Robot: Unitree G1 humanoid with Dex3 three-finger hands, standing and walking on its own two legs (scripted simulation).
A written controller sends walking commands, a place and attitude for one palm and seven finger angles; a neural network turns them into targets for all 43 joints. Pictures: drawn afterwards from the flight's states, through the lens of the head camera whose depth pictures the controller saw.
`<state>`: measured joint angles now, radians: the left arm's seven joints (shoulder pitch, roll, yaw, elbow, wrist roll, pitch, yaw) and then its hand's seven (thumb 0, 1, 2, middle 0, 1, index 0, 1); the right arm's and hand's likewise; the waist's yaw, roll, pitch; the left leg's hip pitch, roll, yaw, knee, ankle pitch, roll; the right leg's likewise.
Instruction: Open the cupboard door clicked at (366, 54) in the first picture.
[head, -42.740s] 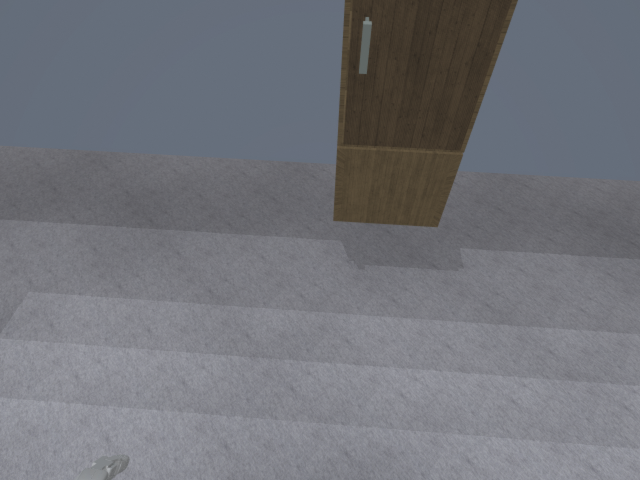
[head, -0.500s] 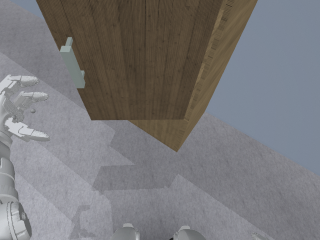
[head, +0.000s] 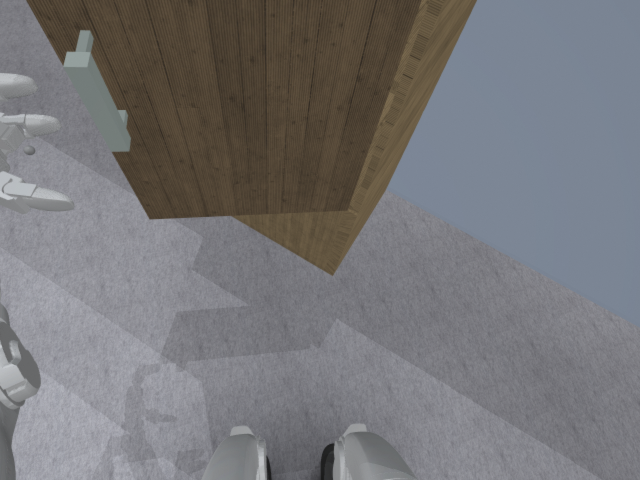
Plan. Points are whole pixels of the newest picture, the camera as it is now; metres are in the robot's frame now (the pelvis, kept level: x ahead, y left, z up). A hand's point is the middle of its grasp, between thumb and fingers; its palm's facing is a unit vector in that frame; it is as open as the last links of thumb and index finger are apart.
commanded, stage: move the hooked fingers beside the handle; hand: left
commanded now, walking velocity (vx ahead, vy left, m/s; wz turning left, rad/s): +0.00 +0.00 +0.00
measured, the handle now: (104, 95) +0.56 +0.25 +0.07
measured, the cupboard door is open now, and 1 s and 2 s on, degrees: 37 37 37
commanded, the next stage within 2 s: slide the fingers in behind the handle in 1.10 s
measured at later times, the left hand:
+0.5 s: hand (37, 116) +0.52 +0.31 +0.08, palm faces +0.07 -1.00 -0.02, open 14.0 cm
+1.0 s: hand (32, 128) +0.50 +0.31 +0.08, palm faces +0.08 -1.00 -0.02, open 14.0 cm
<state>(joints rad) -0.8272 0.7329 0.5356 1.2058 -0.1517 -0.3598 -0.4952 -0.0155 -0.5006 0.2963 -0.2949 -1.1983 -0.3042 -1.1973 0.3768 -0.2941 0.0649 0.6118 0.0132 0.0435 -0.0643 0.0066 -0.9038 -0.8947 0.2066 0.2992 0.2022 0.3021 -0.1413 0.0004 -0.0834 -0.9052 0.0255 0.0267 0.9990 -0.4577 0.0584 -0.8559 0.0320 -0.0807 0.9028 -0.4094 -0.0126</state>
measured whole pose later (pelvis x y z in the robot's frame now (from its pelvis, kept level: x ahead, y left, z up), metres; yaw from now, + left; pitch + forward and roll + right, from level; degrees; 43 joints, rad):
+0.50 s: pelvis +0.01 +0.00 +0.00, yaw -2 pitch +25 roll -5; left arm -0.93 0.88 0.61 1.25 -0.10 -0.30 -0.52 -0.01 -0.50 0.30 -0.29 -1.20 -0.30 -1.20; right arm 0.43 -0.30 0.07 0.58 0.00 0.09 -0.05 0.00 -0.90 -0.89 0.21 0.30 0.20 0.30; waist -0.20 0.01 -0.08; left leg -0.99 0.05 0.02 1.03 -0.48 0.05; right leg -0.93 0.06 -0.08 0.90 -0.41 -0.02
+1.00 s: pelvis +0.01 +0.00 +0.00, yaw -1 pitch +24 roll -5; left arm -0.90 0.82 0.56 1.24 -0.10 -0.33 -0.49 -0.02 -0.50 0.30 -0.30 -1.20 -0.30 -1.20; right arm 0.38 -0.29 0.07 0.57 0.00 0.09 -0.04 0.00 -0.90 -0.89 0.21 0.30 0.20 0.30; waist -0.18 0.01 -0.09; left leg -0.95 0.04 0.01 1.02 -0.48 0.05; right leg -0.89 0.05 -0.09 0.89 -0.41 -0.01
